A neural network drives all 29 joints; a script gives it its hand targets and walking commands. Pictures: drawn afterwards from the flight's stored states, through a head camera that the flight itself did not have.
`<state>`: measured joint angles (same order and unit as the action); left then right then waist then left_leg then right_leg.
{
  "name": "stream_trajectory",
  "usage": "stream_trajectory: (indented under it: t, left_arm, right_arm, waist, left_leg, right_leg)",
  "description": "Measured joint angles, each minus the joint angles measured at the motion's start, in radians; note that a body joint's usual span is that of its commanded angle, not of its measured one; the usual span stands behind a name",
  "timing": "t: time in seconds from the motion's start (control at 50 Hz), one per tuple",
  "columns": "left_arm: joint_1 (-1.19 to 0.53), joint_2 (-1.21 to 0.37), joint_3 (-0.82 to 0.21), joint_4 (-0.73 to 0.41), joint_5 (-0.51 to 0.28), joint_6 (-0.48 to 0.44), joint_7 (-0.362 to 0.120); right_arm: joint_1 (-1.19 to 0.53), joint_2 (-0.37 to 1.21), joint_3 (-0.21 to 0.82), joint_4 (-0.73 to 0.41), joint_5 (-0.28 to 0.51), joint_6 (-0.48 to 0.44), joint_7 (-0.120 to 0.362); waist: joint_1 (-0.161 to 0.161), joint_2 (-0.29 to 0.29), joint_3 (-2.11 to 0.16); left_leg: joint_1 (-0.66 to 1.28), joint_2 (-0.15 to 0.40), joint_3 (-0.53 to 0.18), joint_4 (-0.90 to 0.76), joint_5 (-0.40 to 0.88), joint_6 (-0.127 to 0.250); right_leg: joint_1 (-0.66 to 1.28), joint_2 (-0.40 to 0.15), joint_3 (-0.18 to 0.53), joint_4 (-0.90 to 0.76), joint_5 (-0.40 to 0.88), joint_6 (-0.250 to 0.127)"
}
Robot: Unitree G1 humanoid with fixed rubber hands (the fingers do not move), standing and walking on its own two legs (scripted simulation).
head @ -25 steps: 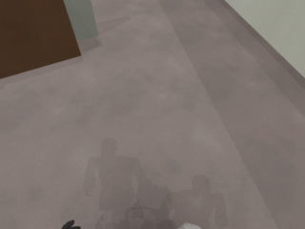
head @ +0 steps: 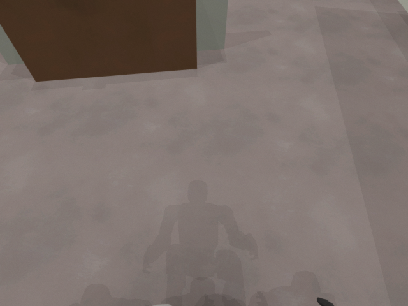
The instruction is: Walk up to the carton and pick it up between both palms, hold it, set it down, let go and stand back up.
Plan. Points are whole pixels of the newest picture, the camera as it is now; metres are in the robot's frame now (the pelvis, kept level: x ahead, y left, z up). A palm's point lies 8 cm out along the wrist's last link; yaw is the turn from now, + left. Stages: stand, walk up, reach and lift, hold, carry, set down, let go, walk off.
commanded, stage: walk up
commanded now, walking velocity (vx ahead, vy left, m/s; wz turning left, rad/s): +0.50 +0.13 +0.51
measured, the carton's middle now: out of the picture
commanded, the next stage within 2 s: none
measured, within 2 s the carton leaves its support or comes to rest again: neither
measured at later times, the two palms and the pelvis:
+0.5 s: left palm (66, 227) +0.31 +0.36 -0.13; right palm out of the picture +0.13 -0.12 -0.12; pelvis +0.19 +0.11 +0.00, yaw +13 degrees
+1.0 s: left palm (54, 231) +0.30 +0.39 -0.13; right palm (203, 118) +0.68 +0.04 -0.11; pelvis +0.45 +0.20 +0.00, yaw +22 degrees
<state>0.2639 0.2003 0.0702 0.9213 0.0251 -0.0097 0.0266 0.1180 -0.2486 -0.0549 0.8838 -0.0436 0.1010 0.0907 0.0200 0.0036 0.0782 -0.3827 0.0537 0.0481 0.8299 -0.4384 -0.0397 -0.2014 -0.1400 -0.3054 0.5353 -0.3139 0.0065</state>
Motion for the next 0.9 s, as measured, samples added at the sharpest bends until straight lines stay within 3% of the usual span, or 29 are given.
stream_trajectory:
  t: [0.06, 0.12, 0.16, 0.2, 0.26, 0.42, 0.48, 0.54, 0.6, 0.62, 0.66, 0.7, 0.74, 0.82, 0.9]
  left_arm:
    - [0.041, 0.037, 0.02, 0.037, 0.004, 0.001, -0.008]
    - [0.078, 0.069, 0.035, 0.075, 0.011, 0.002, -0.027]
    - [0.094, 0.081, 0.04, 0.099, 0.012, 0.012, -0.039]
    - [0.087, 0.074, 0.043, 0.113, 0.015, 0.026, -0.056]
    - [0.043, 0.062, 0.038, 0.099, 0.008, 0.003, -0.078]
    - [-0.138, 0.025, 0.006, 0.012, 0.013, -0.011, -0.082]
    - [-0.207, 0.01, -0.004, -0.012, 0.008, -0.008, -0.08]
    - [-0.267, -0.009, -0.014, -0.039, 0.006, -0.01, -0.077]
    - [-0.3, -0.032, -0.027, -0.073, 0.008, -0.03, -0.069]
    - [-0.3, -0.042, -0.026, -0.08, 0.01, -0.042, -0.062]
    - [-0.284, -0.051, -0.03, -0.084, 0.01, -0.058, -0.054]
    - [-0.242, -0.042, -0.026, -0.056, 0.004, -0.061, -0.049]
    - [-0.185, -0.032, -0.015, -0.014, 0.006, -0.061, -0.041]
    - [-0.061, -0.016, 0.002, 0.073, 0.008, -0.072, -0.033]
    - [0.054, -0.006, 0.002, 0.139, 0.007, -0.074, -0.035]
  right_arm:
    - [-0.027, 0.009, 0.004, -0.032, 0.002, -0.024, 0.021]
    - [-0.033, 0.019, 0.008, -0.051, 0.01, -0.069, 0.017]
    - [-0.025, 0.032, 0.011, -0.052, 0.01, -0.102, 0.002]
    - [0.016, 0.04, 0.019, -0.041, 0.021, -0.128, -0.023]
    - [0.105, 0.057, 0.027, 0.007, 0.024, -0.139, -0.058]
    - [0.319, 0.103, 0.04, 0.155, 0.037, -0.163, -0.078]
    - [0.37, 0.111, 0.049, 0.184, 0.039, -0.167, -0.082]
    - [0.409, 0.11, 0.054, 0.201, 0.038, -0.171, -0.088]
    - [0.442, 0.103, 0.054, 0.22, 0.032, -0.169, -0.09]
    - [0.44, 0.098, 0.053, 0.23, 0.031, -0.165, -0.09]
    - [0.404, 0.088, 0.048, 0.227, 0.043, -0.149, -0.09]
    - [0.352, 0.071, 0.038, 0.207, 0.045, -0.144, -0.091]
    - [0.291, 0.048, 0.021, 0.181, 0.037, -0.146, -0.091]
    - [0.164, 0.006, -0.002, 0.113, 0.014, -0.137, -0.082]
    - [0.053, -0.005, 0.0, 0.056, 0.011, -0.122, -0.059]
  waist:
    - [0.021, -0.027, -0.008]
    - [0.033, -0.057, -0.018]
    - [0.04, -0.086, -0.017]
    - [0.025, -0.069, -0.033]
    - [0.002, -0.047, -0.049]
    - [-0.057, -0.044, -0.037]
    - [-0.084, -0.045, -0.015]
    - [-0.113, -0.034, 0.009]
    - [-0.125, -0.013, 0.026]
    - [-0.116, 0.002, 0.036]
    - [-0.109, 0.021, 0.054]
    - [-0.097, 0.018, 0.053]
    - [-0.076, 0.018, 0.043]
    - [-0.028, 0.025, 0.021]
    - [0.007, 0.03, 0.003]
  left_leg:
    - [0.022, 0.024, 0.015, -0.056, 0.004, 0.015]
    - [0.105, 0.026, 0.069, -0.243, 0.057, 0.039]
    - [0.131, -0.009, 0.098, -0.254, 0.127, 0.054]
    - [0.154, -0.022, 0.085, -0.26, 0.096, 0.069]
    - [0.235, -0.042, 0.059, -0.364, 0.108, 0.078]
    - [0.452, -0.094, -0.01, -0.573, 0.109, 0.102]
    - [0.523, -0.099, -0.031, -0.609, 0.077, 0.099]
    - [0.589, -0.092, -0.057, -0.623, 0.027, 0.09]
    - [0.609, -0.075, -0.088, -0.52, -0.076, 0.078]
    - [0.577, -0.065, -0.09, -0.397, -0.115, 0.075]
    - [0.424, -0.065, -0.113, -0.004, -0.05, 0.074]
    - [0.27, -0.078, -0.112, 0.299, 0.008, 0.079]
    - [0.141, -0.06, -0.085, 0.424, 0.078, 0.082]
    - [-0.058, -0.006, -0.065, 0.377, 0.143, 0.073]
    - [-0.145, 0.044, -0.054, 0.134, 0.219, 0.057]
  right_leg:
    - [0.022, -0.032, -0.029, -0.004, -0.008, 0.032]
    - [0.045, -0.078, -0.049, 0.015, -0.034, 0.067]
    - [-0.001, -0.109, 0.025, 0.171, -0.116, 0.058]
    - [-0.098, -0.055, 0.14, 0.41, -0.165, 0.045]
    - [-0.229, -0.008, 0.2, 0.566, -0.05, 0.039]
    - [-0.434, -0.007, 0.227, 0.383, 0.167, 0.082]
    - [-0.442, 0.017, 0.215, 0.234, 0.219, 0.076]
    - [-0.416, 0.056, 0.197, 0.123, 0.227, 0.045]
    - [-0.327, 0.102, 0.175, 0.033, 0.217, -0.004]
    - [-0.313, 0.114, 0.167, 0.05, 0.248, -0.032]
    - [-0.307, 0.108, 0.143, 0.143, 0.171, -0.064]
    - [-0.253, 0.095, 0.135, 0.149, 0.105, -0.064]
    - [-0.183, 0.088, 0.13, 0.105, 0.091, -0.046]
    - [-0.065, 0.082, 0.123, 0.016, 0.071, -0.038]
    - [0.03, 0.074, 0.113, -0.051, 0.046, -0.013]
